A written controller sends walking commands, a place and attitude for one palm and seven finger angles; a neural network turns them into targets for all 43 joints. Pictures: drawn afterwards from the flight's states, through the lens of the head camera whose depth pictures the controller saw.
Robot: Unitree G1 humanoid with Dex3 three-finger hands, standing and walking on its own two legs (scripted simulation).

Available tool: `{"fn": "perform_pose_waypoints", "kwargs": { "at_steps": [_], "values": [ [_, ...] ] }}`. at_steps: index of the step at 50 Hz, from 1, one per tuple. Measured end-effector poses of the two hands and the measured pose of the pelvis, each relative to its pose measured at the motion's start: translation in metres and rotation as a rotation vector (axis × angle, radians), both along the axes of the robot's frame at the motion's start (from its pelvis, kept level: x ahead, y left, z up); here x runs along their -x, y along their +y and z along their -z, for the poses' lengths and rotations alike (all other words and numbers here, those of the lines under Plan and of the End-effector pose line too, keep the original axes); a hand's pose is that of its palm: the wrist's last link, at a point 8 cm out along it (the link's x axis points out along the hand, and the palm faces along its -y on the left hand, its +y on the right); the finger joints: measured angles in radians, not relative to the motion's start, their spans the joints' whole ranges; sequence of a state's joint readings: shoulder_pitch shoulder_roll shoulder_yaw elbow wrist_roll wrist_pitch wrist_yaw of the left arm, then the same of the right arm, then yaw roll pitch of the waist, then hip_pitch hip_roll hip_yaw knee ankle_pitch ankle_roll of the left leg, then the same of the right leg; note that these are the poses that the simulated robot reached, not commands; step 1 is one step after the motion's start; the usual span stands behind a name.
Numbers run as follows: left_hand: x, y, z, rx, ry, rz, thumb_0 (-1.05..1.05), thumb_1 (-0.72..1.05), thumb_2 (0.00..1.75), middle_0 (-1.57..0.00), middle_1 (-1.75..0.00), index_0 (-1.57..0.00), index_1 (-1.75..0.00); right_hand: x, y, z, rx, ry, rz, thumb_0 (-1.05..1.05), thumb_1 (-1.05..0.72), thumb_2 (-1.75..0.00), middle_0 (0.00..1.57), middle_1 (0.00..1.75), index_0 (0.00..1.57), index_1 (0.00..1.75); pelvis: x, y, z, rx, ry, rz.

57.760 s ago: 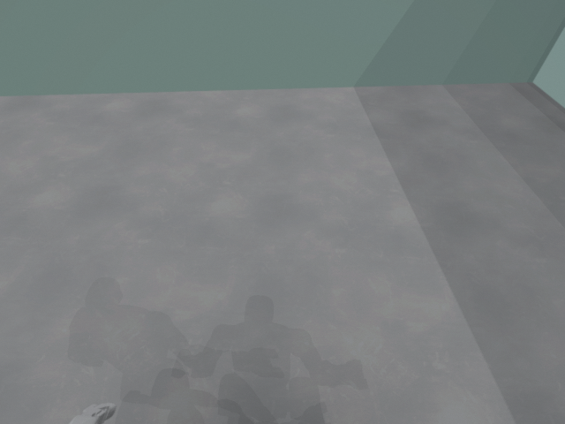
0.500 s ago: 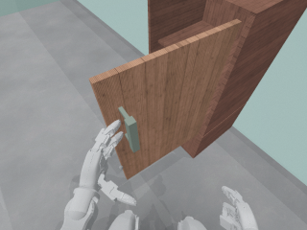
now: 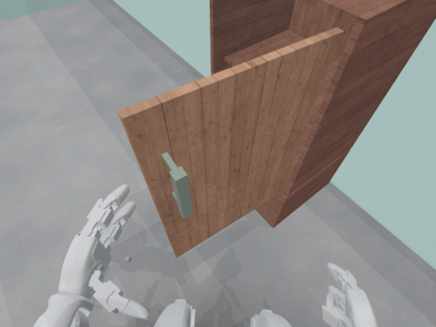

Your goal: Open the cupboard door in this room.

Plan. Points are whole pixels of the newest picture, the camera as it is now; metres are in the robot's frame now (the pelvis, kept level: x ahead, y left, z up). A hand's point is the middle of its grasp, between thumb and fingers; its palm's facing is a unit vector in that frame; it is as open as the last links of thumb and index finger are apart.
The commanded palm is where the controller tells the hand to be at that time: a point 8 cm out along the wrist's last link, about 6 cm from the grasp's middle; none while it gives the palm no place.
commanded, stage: slide the hand sideways off the handle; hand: left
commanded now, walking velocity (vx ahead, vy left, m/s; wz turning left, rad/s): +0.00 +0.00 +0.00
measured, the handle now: (177, 187) +0.35 +0.10 +0.06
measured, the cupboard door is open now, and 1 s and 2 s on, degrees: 86 86 86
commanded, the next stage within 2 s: draw the hand back to the body in 0.08 s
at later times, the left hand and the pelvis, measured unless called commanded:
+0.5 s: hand (90, 258) +0.21 +0.19 +0.10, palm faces -0.05 -1.00 -0.06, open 16.3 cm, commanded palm +0.18 +0.25 +0.11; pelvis +0.00 +0.01 +0.02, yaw +0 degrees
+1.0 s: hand (16, 238) +0.21 +0.25 +0.17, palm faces +0.31 -0.88 -0.37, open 13.7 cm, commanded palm +0.17 +0.29 +0.20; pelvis +0.02 +0.03 +0.07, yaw +0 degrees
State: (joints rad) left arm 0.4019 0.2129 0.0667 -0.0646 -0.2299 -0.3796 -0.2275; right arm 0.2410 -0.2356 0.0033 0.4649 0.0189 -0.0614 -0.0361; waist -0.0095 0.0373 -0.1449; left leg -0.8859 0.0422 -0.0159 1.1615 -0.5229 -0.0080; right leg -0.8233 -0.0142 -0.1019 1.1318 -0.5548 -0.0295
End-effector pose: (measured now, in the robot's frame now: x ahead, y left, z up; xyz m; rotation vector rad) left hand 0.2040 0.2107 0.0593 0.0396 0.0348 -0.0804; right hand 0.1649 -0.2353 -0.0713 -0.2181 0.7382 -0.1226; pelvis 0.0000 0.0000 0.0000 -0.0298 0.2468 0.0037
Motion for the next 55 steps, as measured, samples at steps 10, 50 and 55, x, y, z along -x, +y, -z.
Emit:
{"fn": "perform_pose_waypoints", "kwargs": {
  "at_steps": [10, 50, 55],
  "values": [
    [0.007, 0.009, 0.005, 0.016, -0.003, 0.017, -0.02, -0.50, 0.30, -0.15, -0.30, -0.15, -0.30, 0.000, 0.004, 0.002, 0.014, -0.031, 0.001, 0.01, -0.91, -0.90, 0.21, 0.30, 0.20, 0.30, 0.005, 0.005, 0.006, 0.010, 0.003, -0.002],
    [0.033, 0.082, -0.129, -0.345, 0.019, -0.412, -0.01, -0.06, 0.48, -0.17, -0.30, -0.18, -0.30, -0.023, 0.049, -0.071, -0.015, -0.095, -0.042, 0.01, -0.90, -0.90, 0.21, 0.30, 0.20, 0.30, -0.021, 0.026, -0.068, -0.003, -0.219, -0.001],
    [0.026, 0.088, -0.155, -0.377, -0.052, -0.455, -0.01, 0.11, 0.56, -0.18, -0.30, -0.18, -0.30, -0.030, 0.051, -0.075, -0.029, -0.096, -0.054, 0.01, -0.90, -0.90, 0.21, 0.30, 0.20, 0.30, -0.027, 0.025, -0.076, -0.010, -0.250, 0.003]
  ]
}}
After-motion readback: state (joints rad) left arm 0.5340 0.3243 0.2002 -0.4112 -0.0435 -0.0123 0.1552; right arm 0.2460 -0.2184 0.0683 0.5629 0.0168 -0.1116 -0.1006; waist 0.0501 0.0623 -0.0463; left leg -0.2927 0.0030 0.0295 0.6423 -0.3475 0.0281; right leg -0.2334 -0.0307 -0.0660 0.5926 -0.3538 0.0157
